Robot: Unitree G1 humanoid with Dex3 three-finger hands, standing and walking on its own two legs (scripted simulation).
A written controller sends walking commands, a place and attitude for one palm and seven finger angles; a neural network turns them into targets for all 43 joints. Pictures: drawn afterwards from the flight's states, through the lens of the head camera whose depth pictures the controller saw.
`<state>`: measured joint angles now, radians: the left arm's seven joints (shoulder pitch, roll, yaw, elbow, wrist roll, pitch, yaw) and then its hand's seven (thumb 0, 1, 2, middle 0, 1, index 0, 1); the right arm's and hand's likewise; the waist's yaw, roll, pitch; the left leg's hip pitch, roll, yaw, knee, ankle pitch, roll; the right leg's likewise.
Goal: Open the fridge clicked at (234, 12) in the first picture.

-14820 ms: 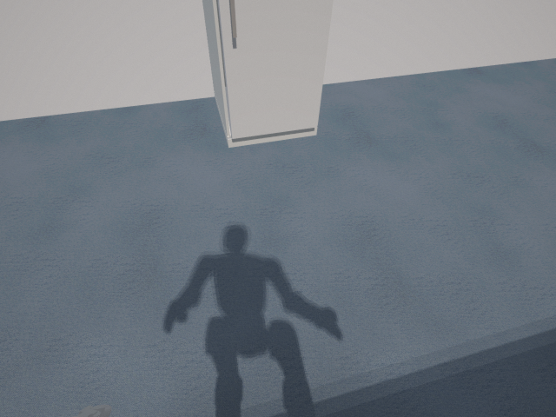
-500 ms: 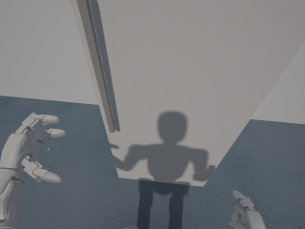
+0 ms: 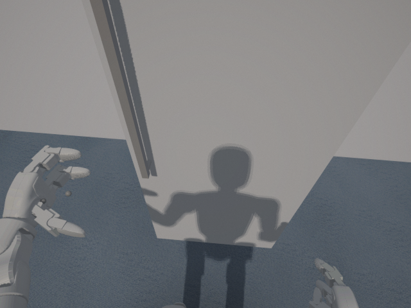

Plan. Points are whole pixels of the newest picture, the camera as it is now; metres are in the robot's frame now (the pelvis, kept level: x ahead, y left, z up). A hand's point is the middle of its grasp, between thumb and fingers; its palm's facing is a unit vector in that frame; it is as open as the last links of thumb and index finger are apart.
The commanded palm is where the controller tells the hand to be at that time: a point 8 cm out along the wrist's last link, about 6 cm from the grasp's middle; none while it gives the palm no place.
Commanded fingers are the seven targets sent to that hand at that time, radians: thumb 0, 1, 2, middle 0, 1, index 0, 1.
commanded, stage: move the hooked fingers beside the handle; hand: left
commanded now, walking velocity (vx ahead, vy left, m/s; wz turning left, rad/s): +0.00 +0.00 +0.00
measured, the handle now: (130, 103) +0.46 +0.19 +0.15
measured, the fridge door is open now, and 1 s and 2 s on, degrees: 0 0 0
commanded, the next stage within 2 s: none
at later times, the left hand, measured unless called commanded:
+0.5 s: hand (81, 175) +0.33 +0.26 +0.08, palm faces +0.02 -1.00 -0.02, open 14.0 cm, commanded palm +0.31 +0.31 +0.08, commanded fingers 0.00 -0.50 0.30 -0.30 -1.20 -0.30 -1.20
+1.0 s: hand (92, 158) +0.37 +0.26 +0.07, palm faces +0.02 -1.00 -0.01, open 14.0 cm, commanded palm +0.35 +0.31 +0.07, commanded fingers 0.00 -0.50 0.30 -0.30 -1.20 -0.30 -1.20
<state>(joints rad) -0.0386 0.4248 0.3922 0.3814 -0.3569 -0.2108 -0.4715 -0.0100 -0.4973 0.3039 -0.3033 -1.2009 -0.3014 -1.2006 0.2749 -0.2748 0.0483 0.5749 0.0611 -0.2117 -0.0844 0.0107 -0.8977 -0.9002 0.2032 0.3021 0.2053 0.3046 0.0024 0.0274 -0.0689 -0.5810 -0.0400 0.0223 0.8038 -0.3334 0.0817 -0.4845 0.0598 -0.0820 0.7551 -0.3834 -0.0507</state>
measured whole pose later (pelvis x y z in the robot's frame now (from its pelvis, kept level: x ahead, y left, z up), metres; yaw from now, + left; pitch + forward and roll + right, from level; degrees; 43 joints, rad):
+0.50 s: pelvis +0.00 +0.01 +0.00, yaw +0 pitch +8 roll -2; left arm -0.19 0.43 0.37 0.52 -0.32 -0.24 -0.43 -0.01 -0.50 0.30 -0.30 -1.20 -0.30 -1.20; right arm 0.30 -0.27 0.05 0.58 0.06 -0.15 -0.08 0.01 -0.90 -0.90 0.20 0.30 0.21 0.30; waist -0.02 0.02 -0.07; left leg -0.61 -0.04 0.03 0.82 -0.34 0.09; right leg -0.52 0.06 -0.07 0.77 -0.39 -0.04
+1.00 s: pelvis +0.01 +0.01 -0.01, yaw -1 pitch +10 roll -3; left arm -0.32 0.45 0.38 0.66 -0.29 -0.27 -0.41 -0.01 -0.50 0.30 -0.30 -1.20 -0.30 -1.20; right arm 0.32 -0.27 0.04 0.59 0.06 -0.08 -0.07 0.01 -0.90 -0.90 0.20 0.30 0.21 0.30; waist -0.04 0.02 -0.09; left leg -0.66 -0.04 0.04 0.84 -0.36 0.09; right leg -0.57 0.06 -0.06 0.79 -0.41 -0.04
